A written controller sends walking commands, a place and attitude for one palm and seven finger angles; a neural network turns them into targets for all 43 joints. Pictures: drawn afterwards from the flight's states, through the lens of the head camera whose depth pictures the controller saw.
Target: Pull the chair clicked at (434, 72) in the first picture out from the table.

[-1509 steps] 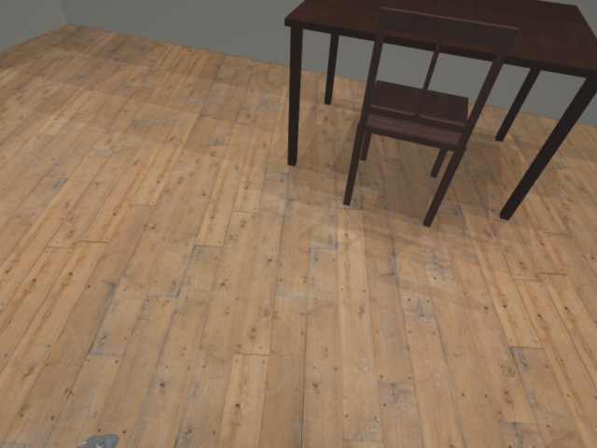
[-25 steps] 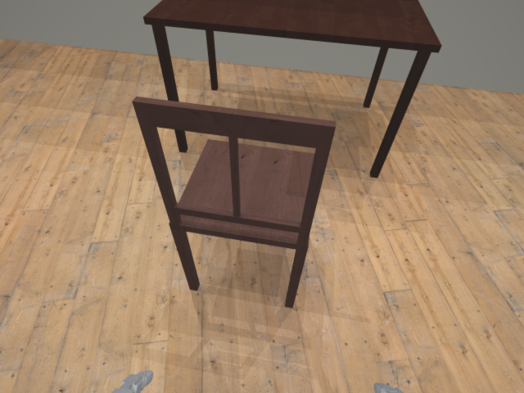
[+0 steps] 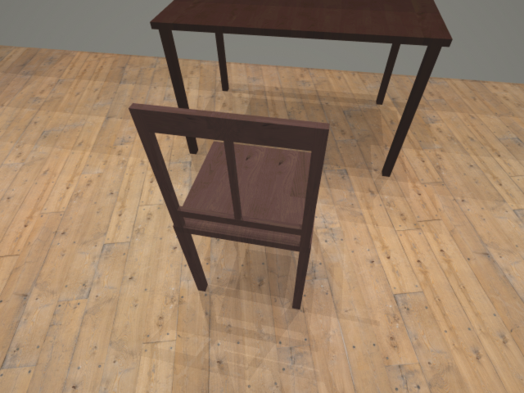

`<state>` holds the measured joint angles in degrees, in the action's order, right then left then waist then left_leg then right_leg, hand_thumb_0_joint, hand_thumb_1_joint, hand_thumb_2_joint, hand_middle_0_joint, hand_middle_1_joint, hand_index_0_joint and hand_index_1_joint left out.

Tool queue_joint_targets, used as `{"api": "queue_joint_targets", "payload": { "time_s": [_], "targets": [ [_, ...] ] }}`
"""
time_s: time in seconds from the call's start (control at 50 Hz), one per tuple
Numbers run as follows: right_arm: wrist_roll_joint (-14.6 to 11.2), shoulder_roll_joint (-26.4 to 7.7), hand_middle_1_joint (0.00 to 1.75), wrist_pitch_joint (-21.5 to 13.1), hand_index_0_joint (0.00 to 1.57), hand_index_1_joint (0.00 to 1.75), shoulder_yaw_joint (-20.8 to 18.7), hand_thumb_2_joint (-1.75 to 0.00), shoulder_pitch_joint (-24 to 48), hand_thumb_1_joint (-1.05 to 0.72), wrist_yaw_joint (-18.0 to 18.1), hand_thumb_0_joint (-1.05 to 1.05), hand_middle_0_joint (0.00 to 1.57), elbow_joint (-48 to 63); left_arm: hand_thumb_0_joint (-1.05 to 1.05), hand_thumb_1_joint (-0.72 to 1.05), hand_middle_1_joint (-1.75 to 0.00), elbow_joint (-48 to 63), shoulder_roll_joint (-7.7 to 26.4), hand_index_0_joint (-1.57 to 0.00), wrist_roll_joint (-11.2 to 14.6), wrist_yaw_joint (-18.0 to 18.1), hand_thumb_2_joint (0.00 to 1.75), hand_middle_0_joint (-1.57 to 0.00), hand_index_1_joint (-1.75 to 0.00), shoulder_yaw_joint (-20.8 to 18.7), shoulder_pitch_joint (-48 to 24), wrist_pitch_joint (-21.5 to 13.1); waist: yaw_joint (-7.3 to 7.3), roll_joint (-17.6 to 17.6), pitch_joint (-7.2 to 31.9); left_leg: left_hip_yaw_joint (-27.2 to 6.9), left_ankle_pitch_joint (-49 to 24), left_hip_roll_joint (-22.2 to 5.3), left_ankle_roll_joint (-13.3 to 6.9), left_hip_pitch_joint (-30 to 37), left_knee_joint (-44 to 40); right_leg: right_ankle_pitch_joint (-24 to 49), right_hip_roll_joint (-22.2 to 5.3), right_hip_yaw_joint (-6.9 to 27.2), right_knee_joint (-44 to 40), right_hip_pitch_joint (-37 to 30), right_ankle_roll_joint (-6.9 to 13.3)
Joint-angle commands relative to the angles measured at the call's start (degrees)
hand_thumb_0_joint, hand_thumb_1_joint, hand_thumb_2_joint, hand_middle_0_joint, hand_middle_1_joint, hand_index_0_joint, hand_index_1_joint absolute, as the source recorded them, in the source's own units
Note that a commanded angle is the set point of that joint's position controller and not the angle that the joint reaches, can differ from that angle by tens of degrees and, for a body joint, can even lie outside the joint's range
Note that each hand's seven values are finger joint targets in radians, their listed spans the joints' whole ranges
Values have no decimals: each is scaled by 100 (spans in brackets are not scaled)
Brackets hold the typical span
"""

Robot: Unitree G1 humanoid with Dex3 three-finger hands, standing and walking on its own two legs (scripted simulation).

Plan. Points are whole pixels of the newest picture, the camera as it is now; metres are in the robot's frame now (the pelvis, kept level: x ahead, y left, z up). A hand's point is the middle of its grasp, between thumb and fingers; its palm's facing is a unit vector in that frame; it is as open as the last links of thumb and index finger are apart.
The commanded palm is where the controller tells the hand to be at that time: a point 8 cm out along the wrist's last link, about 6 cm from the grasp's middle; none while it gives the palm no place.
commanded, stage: let the arm hang, fingers relaxed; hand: left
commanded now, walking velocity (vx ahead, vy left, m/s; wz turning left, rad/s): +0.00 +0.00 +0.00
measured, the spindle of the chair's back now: (233, 183) +0.60 +0.12 -0.09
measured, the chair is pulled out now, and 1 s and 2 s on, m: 0.63 0.63 0.63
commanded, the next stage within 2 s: look to check the result in 0.36 s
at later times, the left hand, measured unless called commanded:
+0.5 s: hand out of the picture +0.00 +0.15 -0.17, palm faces +0.02 -0.98 -0.19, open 7.4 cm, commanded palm none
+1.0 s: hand out of the picture +0.01 +0.15 -0.17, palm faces +0.02 -0.99 -0.17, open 7.4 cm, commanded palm none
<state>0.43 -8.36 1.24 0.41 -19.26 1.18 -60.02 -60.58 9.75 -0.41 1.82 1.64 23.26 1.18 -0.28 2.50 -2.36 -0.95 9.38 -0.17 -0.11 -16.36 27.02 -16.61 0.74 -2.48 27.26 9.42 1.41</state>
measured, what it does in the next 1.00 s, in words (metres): stands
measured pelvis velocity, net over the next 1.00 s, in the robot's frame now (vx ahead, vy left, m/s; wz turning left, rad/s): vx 0.01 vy -0.01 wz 0.00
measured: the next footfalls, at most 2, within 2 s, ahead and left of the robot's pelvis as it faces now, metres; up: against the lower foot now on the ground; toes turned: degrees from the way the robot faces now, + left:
none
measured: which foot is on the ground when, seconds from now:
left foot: down 0.00-1.00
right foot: down 0.00-1.00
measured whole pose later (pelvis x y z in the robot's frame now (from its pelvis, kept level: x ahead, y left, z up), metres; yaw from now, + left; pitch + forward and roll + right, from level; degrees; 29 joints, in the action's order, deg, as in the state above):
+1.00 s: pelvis +0.01 -0.01 +0.00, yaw +0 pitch -1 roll +0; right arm 0.4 -6.9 0.5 0.2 -17.9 2.5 -61.7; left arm -59.9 7.4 -0.2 2.2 0.9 18.0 0.4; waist 0.2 0.3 -4.0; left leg -1.2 10.4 -1.0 0.7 -14.7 26.6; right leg -16.7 1.7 -2.6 25.2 7.1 2.1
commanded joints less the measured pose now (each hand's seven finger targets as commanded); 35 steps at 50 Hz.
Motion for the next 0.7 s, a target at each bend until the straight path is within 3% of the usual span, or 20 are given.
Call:
{"api": "queue_joint_targets", "payload": {
  "time_s": [0.0,0.18,0.2,0.28,0.3,0.48,0.68],
  "targets": [
    [6,-456,30,-107,20,30,-100,-90,-454,-90,47,0,20,66,0,90,-30,183,526,-20,21,68,90,-20,-30,-74,219,-139,82,-366,-480,-405,2,-395,-270,340,-310,126,-649,672,-911,812,297],
    [23,-304,30,-145,20,30,-78,-90,-485,-90,100,0,20,-32,0,90,-30,176,384,-20,37,94,90,-20,-30,-140,93,-135,43,54,-373,-461,-220,-451,-269,241,-439,482,-579,641,-740,455,277],
    [18,-271,30,-136,20,30,-87,-90,-462,-90,106,0,20,-27,0,90,-30,173,374,-20,31,96,90,-20,-30,-144,91,-135,19,-3,-467,-457,-173,-448,-275,171,-431,483,-572,619,-788,446,272],
    [20,-278,30,-141,20,30,-103,-90,-489,-90,111,0,20,-19,0,90,-30,208,344,-20,32,88,90,-20,-30,-157,13,-152,65,-198,-204,-402,-268,-446,-246,351,-334,639,-615,642,-813,346,277],
    [21,-248,30,-131,20,30,-110,-90,-481,-90,117,0,20,-16,0,90,-30,218,319,-20,29,85,90,-20,-30,-154,-46,-143,66,-239,-355,-426,-220,-446,-250,320,-375,587,-578,609,-830,430,281],
    [13,-325,30,-154,20,30,-111,-90,-428,-90,127,0,20,-12,0,90,-30,224,327,-20,33,85,90,-20,-30,-167,-14,-143,64,-143,-103,-475,-338,-503,-278,486,-407,717,-572,593,-784,305,255],
    [1,-326,30,-141,20,30,-112,-90,-394,-90,133,0,20,-40,0,90,-30,188,306,-20,29,90,90,-20,-30,-152,-42,-157,90,-298,-283,-421,-400,-491,-265,512,-376,791,-599,601,-866,364,242]
  ]
}}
